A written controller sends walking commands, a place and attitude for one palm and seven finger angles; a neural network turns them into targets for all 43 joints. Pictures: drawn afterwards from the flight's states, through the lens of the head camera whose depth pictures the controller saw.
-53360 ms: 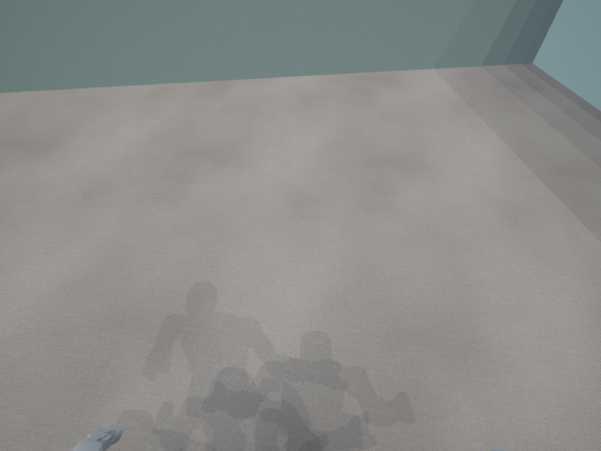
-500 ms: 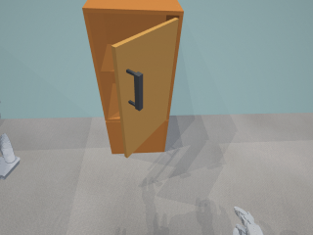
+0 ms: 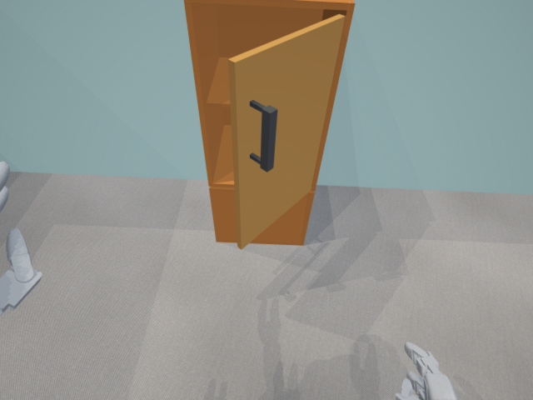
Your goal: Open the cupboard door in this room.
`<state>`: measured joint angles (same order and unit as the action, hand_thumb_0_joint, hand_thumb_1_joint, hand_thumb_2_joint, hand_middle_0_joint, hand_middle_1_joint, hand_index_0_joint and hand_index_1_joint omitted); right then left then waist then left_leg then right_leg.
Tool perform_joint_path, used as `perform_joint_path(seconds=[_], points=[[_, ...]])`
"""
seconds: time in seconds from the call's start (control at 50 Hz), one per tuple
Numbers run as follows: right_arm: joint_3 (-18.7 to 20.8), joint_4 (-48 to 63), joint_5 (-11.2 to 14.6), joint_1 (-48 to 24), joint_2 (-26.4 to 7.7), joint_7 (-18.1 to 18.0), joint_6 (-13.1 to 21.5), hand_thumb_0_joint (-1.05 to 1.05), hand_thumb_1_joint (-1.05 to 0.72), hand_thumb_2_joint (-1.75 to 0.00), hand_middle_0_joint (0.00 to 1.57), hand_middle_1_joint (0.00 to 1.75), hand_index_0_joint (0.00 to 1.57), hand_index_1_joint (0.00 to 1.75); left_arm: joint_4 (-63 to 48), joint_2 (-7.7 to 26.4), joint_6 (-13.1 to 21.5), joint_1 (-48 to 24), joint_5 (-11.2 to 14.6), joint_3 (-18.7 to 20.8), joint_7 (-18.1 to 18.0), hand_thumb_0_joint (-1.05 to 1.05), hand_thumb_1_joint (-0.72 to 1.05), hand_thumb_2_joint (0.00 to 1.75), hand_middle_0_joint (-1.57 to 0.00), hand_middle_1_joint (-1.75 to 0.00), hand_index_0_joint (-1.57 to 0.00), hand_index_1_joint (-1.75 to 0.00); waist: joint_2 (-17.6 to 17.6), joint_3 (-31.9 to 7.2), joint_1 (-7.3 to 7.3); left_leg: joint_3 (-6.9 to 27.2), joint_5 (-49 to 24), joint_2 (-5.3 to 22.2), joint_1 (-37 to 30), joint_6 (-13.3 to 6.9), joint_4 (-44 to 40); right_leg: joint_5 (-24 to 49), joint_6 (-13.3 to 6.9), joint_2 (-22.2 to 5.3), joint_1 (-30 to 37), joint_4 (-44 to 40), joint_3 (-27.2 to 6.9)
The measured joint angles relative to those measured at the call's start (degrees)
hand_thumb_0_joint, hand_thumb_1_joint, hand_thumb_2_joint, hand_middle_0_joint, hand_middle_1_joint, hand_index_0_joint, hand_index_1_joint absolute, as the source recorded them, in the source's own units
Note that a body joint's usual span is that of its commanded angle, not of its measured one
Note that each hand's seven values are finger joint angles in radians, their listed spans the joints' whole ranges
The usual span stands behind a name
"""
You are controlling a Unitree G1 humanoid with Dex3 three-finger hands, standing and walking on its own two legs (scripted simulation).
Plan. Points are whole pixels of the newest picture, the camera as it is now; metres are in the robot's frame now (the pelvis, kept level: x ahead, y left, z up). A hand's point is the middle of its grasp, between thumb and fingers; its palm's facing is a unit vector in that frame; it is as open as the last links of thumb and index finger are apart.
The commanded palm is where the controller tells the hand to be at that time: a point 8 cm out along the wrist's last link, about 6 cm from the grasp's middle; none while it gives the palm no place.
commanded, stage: stop stepping back and stand still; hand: left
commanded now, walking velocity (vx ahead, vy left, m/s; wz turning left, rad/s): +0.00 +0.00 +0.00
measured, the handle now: (261, 136) +0.62 +0.05 +0.05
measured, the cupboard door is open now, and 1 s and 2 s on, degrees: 49 49 49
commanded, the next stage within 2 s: let the arm hang, fingers relaxed in 0.12 s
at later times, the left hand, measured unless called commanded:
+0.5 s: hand out of the picture +0.06 +0.17 -0.15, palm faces +0.03 -0.98 -0.20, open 7.4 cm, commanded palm none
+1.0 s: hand out of the picture -0.07 +0.19 -0.16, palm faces +0.12 -0.96 -0.23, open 7.4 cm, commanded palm none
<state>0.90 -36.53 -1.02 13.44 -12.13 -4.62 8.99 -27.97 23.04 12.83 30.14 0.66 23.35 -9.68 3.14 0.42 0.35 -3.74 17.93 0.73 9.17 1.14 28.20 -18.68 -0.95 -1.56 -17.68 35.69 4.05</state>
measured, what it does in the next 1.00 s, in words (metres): shifts its weight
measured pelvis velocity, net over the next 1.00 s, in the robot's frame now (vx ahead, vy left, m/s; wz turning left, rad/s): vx -0.05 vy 0.00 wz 0.08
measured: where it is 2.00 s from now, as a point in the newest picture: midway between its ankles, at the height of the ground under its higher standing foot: outside the picture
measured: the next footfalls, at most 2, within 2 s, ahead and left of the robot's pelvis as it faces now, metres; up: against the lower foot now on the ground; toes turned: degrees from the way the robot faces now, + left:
none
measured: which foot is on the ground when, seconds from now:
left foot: down 0.00-1.00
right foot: down 0.00-1.00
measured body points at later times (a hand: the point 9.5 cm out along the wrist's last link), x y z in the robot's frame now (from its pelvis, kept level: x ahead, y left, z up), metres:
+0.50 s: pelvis -0.02 +0.00 -0.01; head +0.02 -0.02 +0.44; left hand +0.06 +0.22 -0.14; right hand +0.08 -0.25 -0.15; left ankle -0.02 +0.13 -0.73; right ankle -0.02 -0.08 -0.73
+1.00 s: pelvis -0.05 +0.00 +0.01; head -0.05 -0.01 +0.46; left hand -0.07 +0.24 -0.14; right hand -0.04 -0.21 -0.16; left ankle -0.04 +0.11 -0.73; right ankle -0.02 -0.08 -0.73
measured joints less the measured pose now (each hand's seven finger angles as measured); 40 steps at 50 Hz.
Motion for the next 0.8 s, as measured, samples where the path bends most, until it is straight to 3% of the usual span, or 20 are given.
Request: perform_joint_path(seconds=[0.12,0.22,0.26,0.3,0.38,0.42,0.5,0.56,0.64,0.8], points=[[-1.7,0.6,0.6,-1.2,1.3,1.6,-0.2,0.01,-0.90,-0.90,0.20,0.30,0.20,0.30,0.4,1.1,0.9,-0.1,0.5,2.0,0.6,0.01,0.88,0.90,-0.21,-0.30,-0.21,-0.31,-4.0,1.0,-0.73,1.7,2.4,2.0,1.1,0.3,4.1,3.1,-2.2,2.2,2.6,-3.6,1.8],[-1.8,0.1,1.0,-2.3,0.6,1.9,-2.0,0.01,-0.90,-0.90,0.20,0.30,0.21,0.30,2.1,-0.8,1.0,1.1,0.9,0.6,1.0,0.01,0.89,0.90,-0.21,-0.30,-0.21,-0.31,-5.5,1.6,-0.81,2.9,1.5,1.4,3.7,-1.2,5.4,4.0,-1.8,2.3,2.4,-4.9,1.9],[-0.6,-2.9,0.6,-2.4,-0.8,3.9,-1.2,0.01,-0.90,-0.90,0.20,0.30,0.20,0.30,10.0,-0.2,-0.3,-2.7,-1.3,-3.4,3.4,0.00,0.89,0.90,-0.21,-0.30,-0.21,-0.31,-5.9,0.4,-0.27,3.4,1.2,0.4,5.8,-1.3,6.2,3.4,-1.3,1.2,0.2,-2.9,2.3],[-0.4,-6.3,0.0,-3.2,-2.6,5.0,-3.0,0.01,-0.90,-0.90,0.20,0.30,0.20,0.30,23.1,-1.5,-5.7,-8.1,-2.1,-8.5,6.0,0.00,0.89,0.90,-0.20,-0.30,-0.20,-0.30,-6.1,-0.9,0.18,3.3,1.4,-1.1,7.7,-1.5,7.2,0.5,-0.6,0.0,-2.8,1.7,0.9],[-0.7,-9.3,-1.8,-3.8,-3.4,4.8,-6.2,0.01,-0.90,-0.90,0.20,0.30,0.20,0.30,49.2,-6.8,-14.6,-14.9,-2.5,-15.7,8.2,0.00,0.90,0.90,-0.19,-0.30,-0.19,-0.30,-5.0,-0.7,-1.74,3.2,0.2,-3.9,9.1,-2.2,6.6,-6.5,0.1,0.4,-6.2,12.1,-4.9],[-1.1,-10.2,-1.9,-3.5,-2.7,4.7,-7.1,0.01,-0.90,-0.90,0.20,0.30,0.20,0.30,58.1,-9.1,-15.7,-15.7,-2.5,-18.8,8.8,0.00,0.90,0.90,-0.19,-0.30,-0.19,-0.30,-3.1,0.8,-1.90,2.8,-0.4,-4.5,9.0,-1.8,6.2,-2.0,0.2,0.5,-3.6,7.4,-5.8],[-0.6,-13.4,-0.7,-2.7,-2.0,4.2,-9.3,0.01,-0.90,-0.90,0.20,0.30,0.20,0.30,71.1,-14.6,-14.7,-14.5,-2.3,-23.8,9.5,0.01,0.91,0.90,-0.20,-0.30,-0.20,-0.30,-3.1,4.0,-2.11,4.2,3.1,-2.5,8.7,-1.1,8.0,-1.9,-2.2,2.7,-0.1,2.4,-4.2],[-0.2,-16.5,-0.3,-0.8,-0.9,3.5,-10.4,0.01,-0.91,-0.90,0.20,0.30,0.20,0.29,75.3,-14.2,-13.1,-14.5,-1.7,-21.8,7.9,-0.03,0.99,0.90,-0.21,-0.30,-0.21,-0.30,-2.5,4.8,-0.95,5.2,5.0,-1.6,8.3,-1.3,10.4,0.4,-3.2,3.8,2.2,-1.5,-2.3],[0.2,-19.9,-0.2,0.7,-0.2,2.9,-11.0,0.01,-0.91,-0.90,0.20,0.30,0.20,0.29,81.0,-12.2,-13.4,-14.5,-1.7,-21.7,8.0,-0.03,0.99,0.90,-0.21,-0.30,-0.21,-0.30,-3.0,4.4,-0.73,5.1,-1.3,-0.4,4.3,-1.5,4.4,2.2,-3.1,5.0,4.2,-4.4,-0.6],[-1.0,-24.4,-0.7,0.8,1.8,3.0,-10.5,0.01,-0.91,-0.90,0.20,0.30,0.20,0.29,89.1,-12.0,-14.2,-15.4,-1.5,-22.2,8.4,-0.01,0.93,0.90,-0.20,-0.30,-0.20,-0.30,-4.2,3.2,0.10,4.0,-4.9,-1.1,1.8,-1.7,-2.4,7.4,-2.2,4.4,6.7,-11.6,-1.8]])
